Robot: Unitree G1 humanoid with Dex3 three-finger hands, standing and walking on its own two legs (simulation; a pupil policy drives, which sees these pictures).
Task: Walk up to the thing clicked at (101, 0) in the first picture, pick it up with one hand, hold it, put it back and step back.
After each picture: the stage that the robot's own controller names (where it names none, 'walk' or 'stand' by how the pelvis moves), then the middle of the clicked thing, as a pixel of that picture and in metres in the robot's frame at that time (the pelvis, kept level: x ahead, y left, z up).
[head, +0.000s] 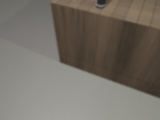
stand; out of the picture +1.04 -0.14 -0.03
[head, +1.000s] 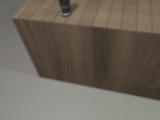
walk; (65, 6) +0.92 +0.14 -0.01
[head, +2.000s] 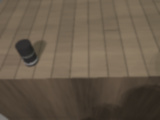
walk; (27, 53) +0.52 +0.27 -0.02
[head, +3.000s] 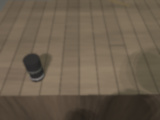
stand; (34, 68) +0.46 +0.21 -0.03
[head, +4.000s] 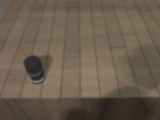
stand; (35, 70) +0.45 +0.20 -0.04
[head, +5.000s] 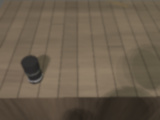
stand; (32, 70) +0.45 +0.22 -0.04
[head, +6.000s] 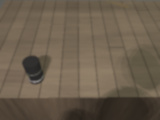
stand; (33, 70) +0.45 +0.21 -0.04
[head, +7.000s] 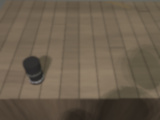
rise first; (34, 71) +0.45 +0.21 -0.04
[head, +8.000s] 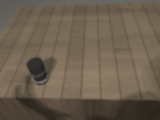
rise first; (38, 71) +0.45 +0.23 -0.03
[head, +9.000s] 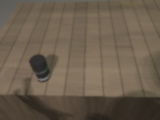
go down; (40, 68) +0.46 +0.22 -0.03
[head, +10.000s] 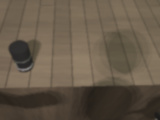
go down; (22, 57) +0.47 +0.20 -0.01
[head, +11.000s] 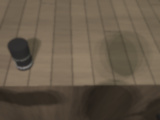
go down; (21, 55) +0.47 +0.21 +0.00
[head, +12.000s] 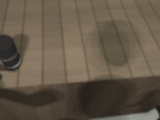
close in; (7, 53) +0.45 +0.23 +0.02
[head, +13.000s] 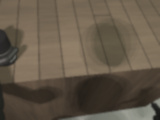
close; (1, 48) +0.46 +0.23 +0.04
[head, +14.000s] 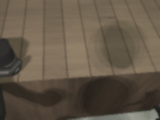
close; (5, 59) +0.42 +0.23 +0.04
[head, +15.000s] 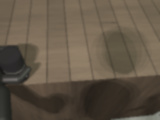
lift; (14, 66) +0.39 +0.20 +0.05
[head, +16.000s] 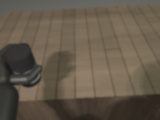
lift; (24, 66) +0.32 +0.17 +0.17
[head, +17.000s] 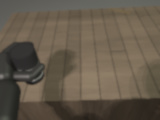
hold; (28, 64) +0.34 +0.17 +0.16
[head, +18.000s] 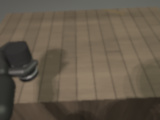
crouch; (22, 62) +0.36 +0.19 +0.15
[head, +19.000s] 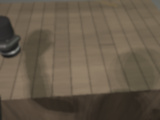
lower; (4, 38) +0.44 +0.23 +0.17
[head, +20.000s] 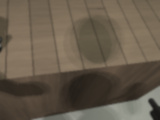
lower; out of the picture +0.49 +0.25 +0.05
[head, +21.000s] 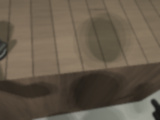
lower; out of the picture +0.47 +0.24 +0.05
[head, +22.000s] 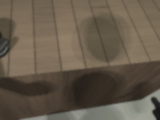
lower; out of the picture +0.48 +0.23 +0.05
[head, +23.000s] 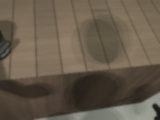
lower; out of the picture +0.47 +0.24 +0.05
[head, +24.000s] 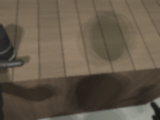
open; (0, 46) +0.45 +0.22 +0.05
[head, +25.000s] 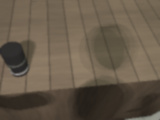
sink last; (16, 60) +0.43 +0.21 +0.02
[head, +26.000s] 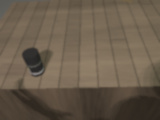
stand; (34, 62) +0.48 +0.24 +0.01
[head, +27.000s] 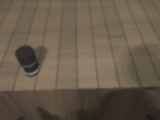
stand; (28, 61) +0.45 +0.22 +0.01
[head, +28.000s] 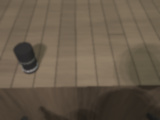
stand; (27, 58) +0.46 +0.23 +0.02
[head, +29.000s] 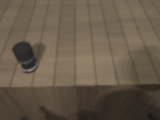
stand; (26, 58) +0.46 +0.23 +0.02
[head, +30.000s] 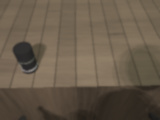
stand; (26, 58) +0.46 +0.23 +0.03
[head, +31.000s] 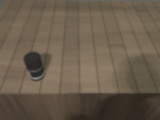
stand; (34, 67) +0.46 +0.21 -0.02
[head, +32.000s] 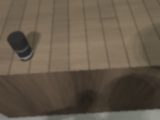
walk; (21, 46) +0.50 +0.26 -0.01
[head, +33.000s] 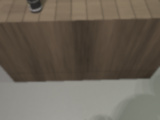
walk; (33, 0) +0.79 +0.27 +0.00
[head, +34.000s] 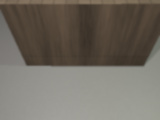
stand; out of the picture +1.10 +0.23 -0.01
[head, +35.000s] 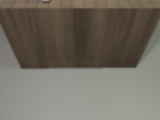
stand; out of the picture +1.10 +0.26 -0.03
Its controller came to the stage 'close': yes
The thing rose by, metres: 0.21
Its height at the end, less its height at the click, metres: +0.00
